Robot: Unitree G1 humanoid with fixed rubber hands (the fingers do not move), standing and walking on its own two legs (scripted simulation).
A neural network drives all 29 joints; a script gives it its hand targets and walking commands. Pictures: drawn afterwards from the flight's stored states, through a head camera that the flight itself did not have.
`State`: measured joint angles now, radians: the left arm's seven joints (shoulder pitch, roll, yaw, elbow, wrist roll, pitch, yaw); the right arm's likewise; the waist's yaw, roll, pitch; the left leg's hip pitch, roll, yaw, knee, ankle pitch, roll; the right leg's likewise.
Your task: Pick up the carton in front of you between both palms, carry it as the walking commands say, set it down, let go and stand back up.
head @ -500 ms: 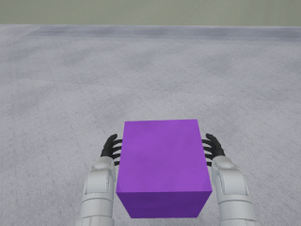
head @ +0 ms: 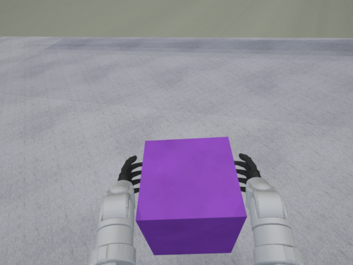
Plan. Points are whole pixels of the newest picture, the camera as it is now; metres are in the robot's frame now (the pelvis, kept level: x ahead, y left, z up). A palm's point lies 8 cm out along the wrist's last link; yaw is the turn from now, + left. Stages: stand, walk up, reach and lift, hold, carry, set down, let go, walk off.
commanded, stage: set down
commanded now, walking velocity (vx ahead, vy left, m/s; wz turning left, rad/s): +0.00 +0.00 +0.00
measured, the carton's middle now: (189, 198) +0.31 +0.00 -0.03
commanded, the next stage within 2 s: none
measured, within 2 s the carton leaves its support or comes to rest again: neither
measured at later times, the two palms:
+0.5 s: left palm (148, 201) +0.35 +0.13 -0.11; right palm (246, 205) +0.33 -0.17 -0.13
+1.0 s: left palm (162, 208) +0.40 +0.11 -0.25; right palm (244, 212) +0.38 -0.19 -0.27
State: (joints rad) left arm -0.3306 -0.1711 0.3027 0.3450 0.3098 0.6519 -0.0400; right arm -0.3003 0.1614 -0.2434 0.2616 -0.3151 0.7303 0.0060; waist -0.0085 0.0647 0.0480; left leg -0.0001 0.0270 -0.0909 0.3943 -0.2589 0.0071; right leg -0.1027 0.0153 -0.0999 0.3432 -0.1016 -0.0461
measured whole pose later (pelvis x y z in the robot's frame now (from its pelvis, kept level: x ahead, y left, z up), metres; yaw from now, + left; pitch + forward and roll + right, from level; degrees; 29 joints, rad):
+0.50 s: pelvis -0.02 +0.03 -0.05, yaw -2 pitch +19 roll +2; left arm -0.55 -0.25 0.45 0.52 0.30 0.17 0.07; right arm -0.58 0.05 -0.40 0.56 -0.33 0.21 0.09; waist -0.04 0.07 0.10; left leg -0.78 -0.04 -0.01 0.84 -0.38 0.00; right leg -0.91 -0.04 0.00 0.79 -0.20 -0.01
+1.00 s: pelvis -0.05 +0.03 -0.19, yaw +0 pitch +40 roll +4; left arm -0.84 -0.18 0.51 0.58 0.21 0.22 0.11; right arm -0.88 -0.04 -0.43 0.65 -0.28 0.28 0.08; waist -0.04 0.09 -0.14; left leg -1.59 -0.08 -0.01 1.45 -0.54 -0.02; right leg -1.74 -0.03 0.04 1.37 -0.33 0.00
